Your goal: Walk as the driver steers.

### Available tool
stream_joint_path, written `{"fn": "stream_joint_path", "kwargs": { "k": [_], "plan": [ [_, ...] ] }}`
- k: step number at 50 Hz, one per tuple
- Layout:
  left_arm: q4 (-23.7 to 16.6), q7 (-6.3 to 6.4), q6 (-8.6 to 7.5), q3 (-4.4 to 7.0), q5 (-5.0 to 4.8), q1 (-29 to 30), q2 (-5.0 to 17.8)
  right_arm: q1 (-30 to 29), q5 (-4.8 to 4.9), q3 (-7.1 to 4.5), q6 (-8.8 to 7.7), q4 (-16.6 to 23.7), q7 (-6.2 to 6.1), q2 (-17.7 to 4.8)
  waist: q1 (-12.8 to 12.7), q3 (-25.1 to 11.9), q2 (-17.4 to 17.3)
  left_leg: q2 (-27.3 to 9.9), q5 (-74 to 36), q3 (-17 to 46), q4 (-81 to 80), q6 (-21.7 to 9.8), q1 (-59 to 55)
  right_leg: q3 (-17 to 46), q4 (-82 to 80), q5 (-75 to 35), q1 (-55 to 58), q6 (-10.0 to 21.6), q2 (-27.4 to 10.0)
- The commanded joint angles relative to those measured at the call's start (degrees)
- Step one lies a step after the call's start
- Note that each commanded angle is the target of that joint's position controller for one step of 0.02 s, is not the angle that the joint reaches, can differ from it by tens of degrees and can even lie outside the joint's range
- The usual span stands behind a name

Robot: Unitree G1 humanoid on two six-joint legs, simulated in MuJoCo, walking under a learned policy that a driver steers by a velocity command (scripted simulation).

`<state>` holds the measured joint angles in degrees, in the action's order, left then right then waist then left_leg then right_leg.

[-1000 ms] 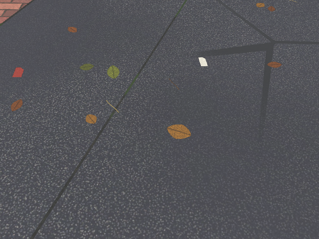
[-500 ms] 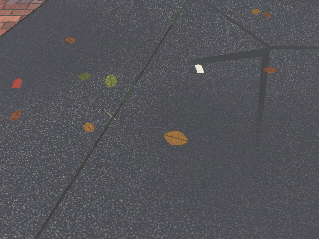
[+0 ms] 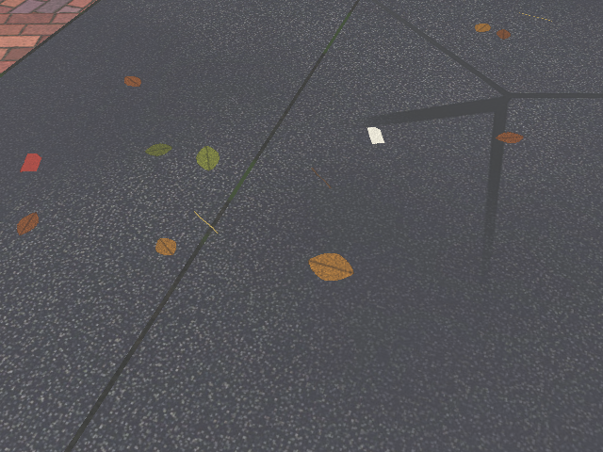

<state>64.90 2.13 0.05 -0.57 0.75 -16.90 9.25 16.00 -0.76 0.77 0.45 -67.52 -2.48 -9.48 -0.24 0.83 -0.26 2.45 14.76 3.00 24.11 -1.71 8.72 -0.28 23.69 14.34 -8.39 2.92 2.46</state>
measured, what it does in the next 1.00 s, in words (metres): walks ahead: left foot, then right foot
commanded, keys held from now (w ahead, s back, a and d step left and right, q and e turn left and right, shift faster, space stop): w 0.84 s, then w+e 0.16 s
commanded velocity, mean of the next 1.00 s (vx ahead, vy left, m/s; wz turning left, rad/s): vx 0.41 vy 0.00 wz -0.03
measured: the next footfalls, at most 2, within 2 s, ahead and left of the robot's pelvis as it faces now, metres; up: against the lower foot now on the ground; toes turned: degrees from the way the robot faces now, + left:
left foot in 0.24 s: +0.09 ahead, +0.12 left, +0.00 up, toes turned +2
right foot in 0.70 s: +0.44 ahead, -0.03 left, +0.00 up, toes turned -4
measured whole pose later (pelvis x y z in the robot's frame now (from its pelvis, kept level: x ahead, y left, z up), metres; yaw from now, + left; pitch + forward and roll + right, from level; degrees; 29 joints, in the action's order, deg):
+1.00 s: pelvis +0.44 +0.02 +0.00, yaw -2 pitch +0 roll +0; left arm 62.3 0.1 -5.1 2.1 0.6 -25.5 9.7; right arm 7.3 -2.3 -2.5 -2.7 -53.9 1.2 -11.4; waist -2.3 2.3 -1.4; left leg -6.1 7.4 0.3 51.7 -1.0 35.4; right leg -3.6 15.2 11.7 -3.7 6.7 6.0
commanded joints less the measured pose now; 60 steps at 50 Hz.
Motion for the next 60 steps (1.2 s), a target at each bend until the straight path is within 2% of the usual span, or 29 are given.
{"fn": "stream_joint_path", "kwargs": {
  "k": [1,3,5,8,11,12,13,14,15,17,19,22,26,29,31,33,34,35,36,37,38,39,41,42,46,50,56,58,60],
  "plan": [
    [-0.4,-0.07,0.58,2.35,0.16,-6.4,8.5,1.0,-0.99,-1.06,-0.03,2.4,0.47,-4.7,-1.8,7.3,5.6,0.2,17.3,0.2,5.1,-3.2,12.7,15.1,-10.4,31.1,-3.3,6.1,-9.7],
    [0.6,-0.06,0.50,3.24,0.33,-10.0,9.2,-1.4,-1.95,-0.59,-0.97,4.7,1.24,-2.3,-3.0,10.0,8.8,-0.7,11.5,-4.4,15.6,-2.7,17.7,25.5,-16.1,36.0,-3.2,10.8,-18.1],
    [-0.1,-0.32,-0.34,3.73,0.91,-9.2,9.3,-2.9,-1.66,-1.12,-2.19,6.5,1.88,-3.6,-2.5,9.7,6.4,-3.2,11.6,-3.6,21.2,-2.5,20.5,27.1,-17.8,29.6,-2.8,12.3,-20.2],
    [-1.5,-0.67,-1.54,4.22,0.48,-5.9,9.6,-1.6,-0.80,-1.55,-3.61,7.6,2.75,-3.3,0.0,8.0,5.9,-3.3,10.4,-5.0,14.9,-2.6,14.6,19.3,-15.4,21.3,-5.1,9.9,-16.8],
    [-3.1,-0.93,-1.90,4.33,-0.07,-2.2,8.6,10.0,-0.17,-2.21,-4.05,3.7,2.38,-2.3,5.1,6.5,3.1,1.1,2.5,-8.5,0.8,-2.8,-8.6,10.3,-5.8,19.7,-18.7,7.0,-10.1],
    [-4.3,-1.19,-2.49,3.64,0.29,-0.9,6.3,15.4,-0.71,-3.00,-4.43,2.7,1.86,-4.9,7.2,5.3,-3.5,-5.4,8.7,1.2,-4.9,-3.6,-16.1,5.6,5.3,17.3,-25.1,5.3,-6.4],
    [-6.7,-1.87,-3.17,2.26,-0.03,-0.1,1.3,22.4,-0.82,-4.40,-4.65,2.2,1.44,-11.0,8.7,1.4,-17.0,-20.5,27.8,26.5,-16.7,-7.8,-21.0,-3.7,25.0,16.3,-33.0,2.5,0.5],
    [-7.5,-2.32,-3.15,3.42,1.78,1.2,6.2,22.3,-0.70,-4.73,-3.87,1.2,1.37,-11.5,7.1,5.4,-12.4,-24.6,33.9,34.9,-18.9,-11.7,-14.6,-1.3,35.4,17.6,-36.7,3.1,-0.9],
    [-8.0,-2.96,-3.36,3.58,2.08,3.1,6.7,16.1,-0.75,-4.18,-3.97,3.5,1.58,-9.2,4.0,9.8,-5.4,-23.0,30.9,31.0,-18.4,-11.7,-9.7,1.0,39.4,11.6,-37.8,3.5,-4.2],
    [-7.2,-3.83,-4.12,3.29,1.31,2.4,4.8,10.3,-0.34,-3.55,-5.23,5.9,1.87,-7.2,0.9,9.0,-2.2,-17.8,14.1,19.8,-19.0,-9.4,-6.9,1.6,38.1,2.3,-34.3,2.4,-6.6],
    [-6.8,-4.25,-3.69,3.63,1.55,2.1,5.3,11.6,-0.23,-2.79,-6.18,5.4,1.60,-5.1,0.2,6.4,-2.5,-14.7,-1.1,12.1,-18.1,-8.1,-8.9,-0.3,36.9,-1.4,-32.5,0.9,-6.5],
    [-8.8,-4.19,-2.73,3.63,1.26,6.5,4.6,16.3,-0.16,-2.29,-6.63,3.7,1.43,-4.6,0.6,5.4,-3.9,-13.2,-19.7,6.0,-15.8,-8.1,-11.4,-2.9,35.3,-3.5,-34.8,-0.3,-5.8],
    [-13.6,-4.15,-2.45,2.63,0.69,18.0,3.2,17.2,-0.31,-1.73,-6.64,3.7,1.25,-4.5,2.3,7.5,-4.7,-11.5,-29.5,1.9,-16.0,-8.0,-8.4,-6.2,22.5,-7.6,-32.1,-0.9,-4.1],
    [-15.5,-3.94,-2.48,2.21,0.13,21.6,3.4,17.9,-0.40,-1.88,-6.79,3.4,0.95,-5.7,2.6,7.8,-6.0,-12.2,-36.2,0.5,-15.5,-7.8,-8.8,-8.0,13.3,-9.5,-25.7,0.8,-2.3],
    [-15.5,-3.32,-2.71,2.74,0.11,18.8,5.0,16.5,-0.42,-2.13,-7.02,3.4,0.86,-6.8,0.4,5.8,-6.1,-13.2,-49.2,-0.7,-11.0,-7.2,-11.0,-8.4,10.6,-8.6,-19.6,3.3,-0.6],
    [-12.2,-2.46,-3.43,4.09,-0.04,7.4,7.6,14.9,-0.51,-2.67,-6.91,3.6,0.71,-8.3,-4.5,-0.5,-6.0,-13.3,-60.6,-1.9,2.4,-6.2,-13.4,-7.9,8.7,-6.5,-8.2,5.6,2.0],
    [-9.2,-1.99,-3.91,4.93,0.19,-1.8,8.7,13.6,-0.21,-2.88,-6.67,3.9,0.83,-8.9,-8.5,-4.9,-5.0,-12.0,-56.0,-3.1,13.5,-5.5,-10.0,-7.1,4.6,-8.9,2.8,6.8,1.4],
    [-7.4,-1.44,-4.20,6.18,1.59,-10.3,12.6,14.1,0.06,-2.44,-6.61,5.1,1.23,-7.1,-10.9,-10.4,-1.0,-9.4,-37.1,-4.3,29.2,-5.2,0.5,4.3,3.4,0.6,15.8,9.1,-8.9],
    [-7.8,-1.77,-3.99,7.12,2.72,-11.4,16.9,21.0,1.46,-1.52,-6.24,5.9,2.05,0.1,-5.9,-16.0,11.6,1.7,12.3,-5.8,52.3,-3.1,20.5,35.0,-2.3,4.9,28.2,17.8,-26.3],
    [-7.9,-2.47,-3.48,7.01,0.22,-7.1,14.9,16.8,0.31,-3.09,-5.94,6.1,2.08,-5.9,-5.7,-13.8,4.6,0.4,11.3,0.9,57.1,-4.3,25.9,41.4,-9.4,13.1,23.2,18.1,-24.5],
    [-9.0,-2.57,-3.67,6.02,-0.41,-0.3,11.5,10.7,-0.12,-3.48,-6.04,8.4,2.23,-6.6,-3.1,-4.1,3.4,-3.0,5.4,0.6,55.0,-4.7,28.6,31.8,-11.1,14.4,14.3,15.9,-23.1],
    [-9.4,-2.82,-4.32,5.16,-0.26,2.5,8.0,7.3,-0.44,-3.51,-6.29,9.2,2.37,-6.1,-2.0,0.3,0.0,-4.9,1.8,0.2,51.8,-4.7,26.7,25.6,-13.2,7.5,6.7,14.2,-20.6],
    [-7.8,-2.35,-5.36,3.89,0.10,2.0,4.3,7.9,-1.52,-3.52,-5.15,9.0,2.83,-4.0,1.5,2.1,0.4,-7.0,0.4,0.2,46.6,-3.8,20.7,16.1,-14.5,-3.9,-1.6,11.1,-16.1],
    [-7.0,-2.17,-5.83,3.63,0.18,0.3,4.0,8.6,-1.64,-3.43,-4.48,8.9,3.11,-2.8,2.2,1.9,0.9,-7.2,0.5,-0.2,44.8,-3.2,19.2,13.4,-14.7,-7.8,-2.7,10.7,-15.3],
    [-5.5,-1.90,-6.36,3.77,-0.13,-5.2,7.0,0.0,-1.98,-3.62,-3.27,12.8,3.61,-3.4,2.0,4.1,2.0,-8.3,-4.0,-3.3,35.6,-0.3,24.8,9.8,-16.1,-14.9,-2.8,11.1,-12.7],
    [-5.6,-1.86,-5.88,3.57,-0.27,-9.3,7.2,-11.5,-1.12,-3.32,-3.24,17.2,3.81,-3.7,-0.9,5.3,2.8,-7.0,-11.8,-5.2,21.3,2.2,26.8,8.7,-15.6,-20.7,-0.5,9.7,-10.6],
    [-5.7,-1.36,-5.17,4.09,0.40,-14.3,8.5,-21.7,-0.24,-3.06,-3.85,22.1,3.60,-4.9,-4.4,4.1,4.7,-4.4,-12.5,-5.0,11.7,2.2,27.4,11.9,-9.6,-29.0,9.2,9.8,-11.9],
    [-6.4,-0.97,-4.91,4.59,0.69,-13.0,9.5,-20.8,0.01,-3.34,-4.53,23.0,3.50,-6.1,-3.0,3.6,5.3,-3.8,-9.3,-4.2,8.4,1.1,23.5,13.3,-6.7,-31.8,10.3,9.0,-12.6],
    [-7.5,-1.13,-5.00,5.20,0.53,-9.9,10.9,-11.4,0.05,-4.31,-5.48,20.8,2.88,-8.2,1.5,-0.5,5.0,-1.2,-6.4,-5.0,3.5,-0.6,9.1,12.4,2.3,-39.7,7.6,6.8,-10.9]
  ]
}}
Over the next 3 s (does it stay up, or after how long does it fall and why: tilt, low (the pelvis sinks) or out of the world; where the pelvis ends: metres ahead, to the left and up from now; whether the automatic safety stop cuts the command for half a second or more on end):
stays up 0.91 -0.02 0.00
